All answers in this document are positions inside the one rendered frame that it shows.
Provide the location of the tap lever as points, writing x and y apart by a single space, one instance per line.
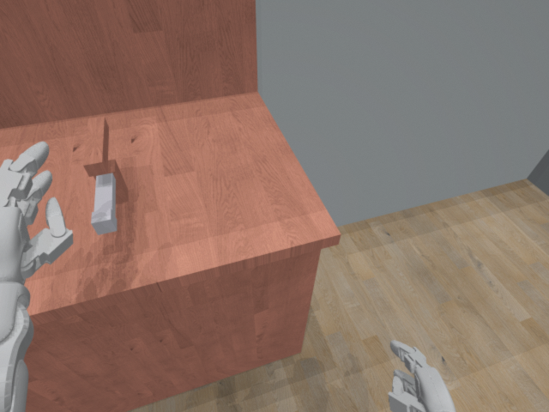
104 216

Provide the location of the robot left forearm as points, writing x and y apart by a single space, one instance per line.
16 334

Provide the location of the left robot hand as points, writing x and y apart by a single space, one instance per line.
19 196

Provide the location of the counter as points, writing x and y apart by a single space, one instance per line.
219 230

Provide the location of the right robot hand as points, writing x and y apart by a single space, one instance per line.
426 392

